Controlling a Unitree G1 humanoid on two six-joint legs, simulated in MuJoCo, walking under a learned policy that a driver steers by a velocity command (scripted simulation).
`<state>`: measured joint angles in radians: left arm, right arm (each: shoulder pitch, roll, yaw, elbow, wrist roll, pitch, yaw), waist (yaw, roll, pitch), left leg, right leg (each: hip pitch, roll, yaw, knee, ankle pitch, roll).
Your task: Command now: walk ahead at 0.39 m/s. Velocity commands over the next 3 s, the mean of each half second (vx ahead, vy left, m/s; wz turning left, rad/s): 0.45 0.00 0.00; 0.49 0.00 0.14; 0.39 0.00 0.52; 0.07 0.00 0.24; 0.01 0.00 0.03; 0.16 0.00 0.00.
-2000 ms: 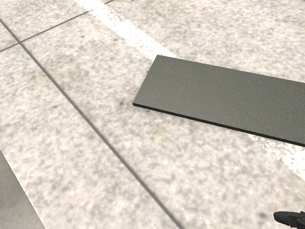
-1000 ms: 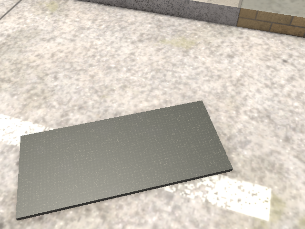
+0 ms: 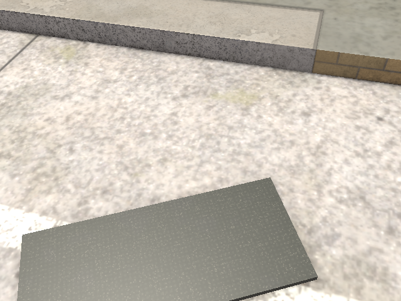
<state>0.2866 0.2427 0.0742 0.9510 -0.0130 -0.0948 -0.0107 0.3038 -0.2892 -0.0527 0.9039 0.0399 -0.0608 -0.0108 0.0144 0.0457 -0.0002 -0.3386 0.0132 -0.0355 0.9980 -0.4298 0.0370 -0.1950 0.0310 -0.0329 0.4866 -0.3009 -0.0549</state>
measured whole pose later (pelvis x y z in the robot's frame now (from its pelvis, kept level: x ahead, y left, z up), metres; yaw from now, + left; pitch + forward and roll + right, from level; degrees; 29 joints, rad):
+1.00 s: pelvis +0.52 -0.02 +0.02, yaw +6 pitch +1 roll +0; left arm 0.17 0.23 0.05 0.95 0.00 -0.11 -0.02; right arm 0.29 -0.28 -0.07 0.91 0.04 -0.06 -0.01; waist 0.01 0.06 0.01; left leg -0.42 0.04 -0.07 1.15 -0.35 0.08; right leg -0.35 -0.02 -0.10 0.52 -0.19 -0.03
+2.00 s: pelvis +0.85 +0.08 +0.02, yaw +29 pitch +1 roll +0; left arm 0.17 0.24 0.05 0.88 0.02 -0.03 0.01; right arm 0.13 -0.24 -0.03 0.77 -0.01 0.00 -0.01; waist 0.01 0.03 0.00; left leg -0.31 -0.08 -0.06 0.55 -0.25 0.05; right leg -0.28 -0.03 0.03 0.53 -0.27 0.04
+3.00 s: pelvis +0.92 +0.07 +0.03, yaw +28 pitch +0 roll +1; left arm 0.36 0.19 0.06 1.11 0.00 -0.12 0.00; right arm 0.20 -0.25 -0.06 1.04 0.05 -0.07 -0.01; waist 0.03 0.04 -0.02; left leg -0.37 -0.02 -0.03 0.86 -0.37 0.08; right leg -0.14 0.03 -0.04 0.46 -0.32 -0.06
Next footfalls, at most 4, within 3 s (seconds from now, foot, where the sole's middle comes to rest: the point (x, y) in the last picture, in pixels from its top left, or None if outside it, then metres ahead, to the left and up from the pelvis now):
0.34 left None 0.38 0.15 -0.76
0.86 right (258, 268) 0.62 -0.12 -0.75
1.40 left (174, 210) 0.86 0.18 -0.75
1.90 right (227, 188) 0.96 -0.02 -0.75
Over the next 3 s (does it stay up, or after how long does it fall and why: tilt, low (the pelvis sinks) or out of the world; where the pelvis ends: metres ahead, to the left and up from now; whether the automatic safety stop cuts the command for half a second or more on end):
stays up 0.92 0.07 0.03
